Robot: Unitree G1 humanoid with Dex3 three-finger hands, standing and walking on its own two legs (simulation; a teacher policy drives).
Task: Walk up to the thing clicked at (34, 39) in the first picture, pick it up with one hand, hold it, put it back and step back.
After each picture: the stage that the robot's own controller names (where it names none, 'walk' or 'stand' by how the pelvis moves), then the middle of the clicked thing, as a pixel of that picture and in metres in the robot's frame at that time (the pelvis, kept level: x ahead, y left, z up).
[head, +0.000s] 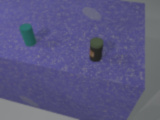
stand; (28, 35) +0.73 +0.34 -0.09
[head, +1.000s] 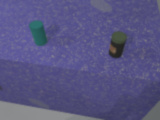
walk; (38, 33) +0.67 +0.25 -0.06
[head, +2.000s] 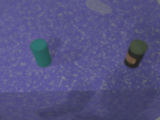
stand; (41, 53) +0.50 +0.21 -0.05
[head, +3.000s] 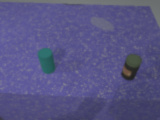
stand; (47, 61) +0.53 +0.21 -0.09
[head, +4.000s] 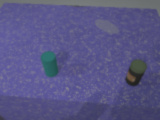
stand; (50, 64) +0.51 +0.19 -0.09
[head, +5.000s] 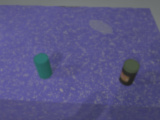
stand; (43, 66) +0.50 +0.22 -0.09
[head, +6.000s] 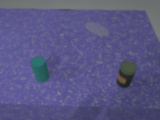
stand; (40, 69) +0.49 +0.23 -0.10
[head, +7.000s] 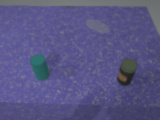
rise first; (40, 68) +0.49 +0.24 -0.10
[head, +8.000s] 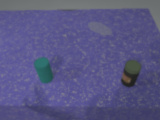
rise first; (44, 70) +0.48 +0.24 -0.09
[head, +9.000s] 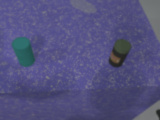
go down; (24, 52) +0.51 +0.22 -0.05
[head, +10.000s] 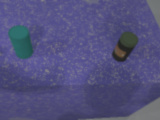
go down; (21, 43) +0.51 +0.22 -0.02
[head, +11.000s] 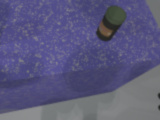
close in; out of the picture +0.50 +0.24 +0.01
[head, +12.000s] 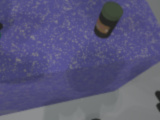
close; out of the picture +0.53 +0.23 +0.03
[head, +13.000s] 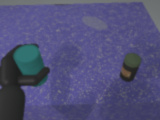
lift; (32, 66) +0.34 +0.17 +0.13
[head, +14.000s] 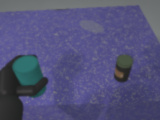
hold; (31, 77) +0.32 +0.18 +0.12
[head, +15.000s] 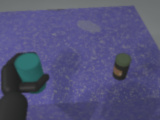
hold; (32, 74) +0.33 +0.17 +0.11
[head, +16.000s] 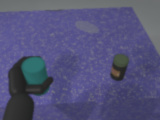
crouch; (37, 77) +0.34 +0.16 +0.08
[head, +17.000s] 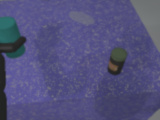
crouch; (10, 38) +0.45 +0.23 +0.13
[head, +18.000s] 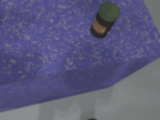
lower; out of the picture +0.52 +0.25 +0.01
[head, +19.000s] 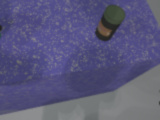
lower; out of the picture +0.52 +0.23 +0.02
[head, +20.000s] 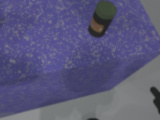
lower; out of the picture +0.53 +0.24 +0.03
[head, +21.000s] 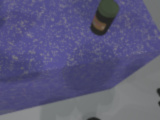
lower; out of the picture +0.53 +0.24 +0.03
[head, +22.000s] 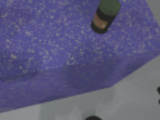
rest; out of the picture +0.54 +0.25 +0.03
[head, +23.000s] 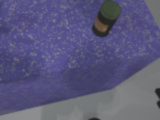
withdraw; out of the picture +0.53 +0.24 +0.02
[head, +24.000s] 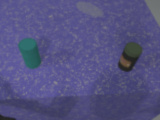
sink last; (30, 54) +0.49 +0.23 -0.03
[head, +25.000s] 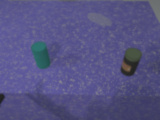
stand; (41, 55) +0.53 +0.24 -0.04
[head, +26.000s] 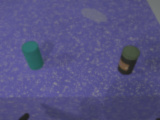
stand; (33, 56) +0.50 +0.25 -0.03
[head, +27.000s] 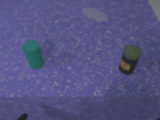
stand; (34, 55) +0.50 +0.24 -0.02
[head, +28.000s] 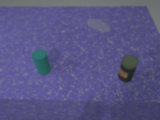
stand; (42, 62) +0.53 +0.24 -0.08
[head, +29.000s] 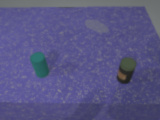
stand; (40, 65) +0.51 +0.24 -0.09
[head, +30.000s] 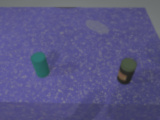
stand; (40, 65) +0.51 +0.24 -0.10
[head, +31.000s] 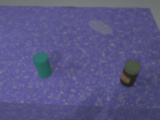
stand; (43, 65) +0.51 +0.23 -0.09
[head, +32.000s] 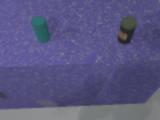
walk; (41, 30) +0.63 +0.23 -0.07
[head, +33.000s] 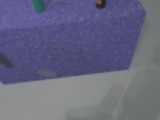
walk; (38, 2) +0.95 +0.37 -0.08
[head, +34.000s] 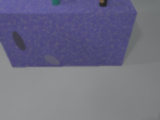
stand; out of the picture +1.30 +0.20 -0.08
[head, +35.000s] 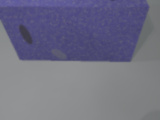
stand; out of the picture +1.27 +0.22 -0.08
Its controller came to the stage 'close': yes
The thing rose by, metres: 0.21
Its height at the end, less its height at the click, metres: +0.00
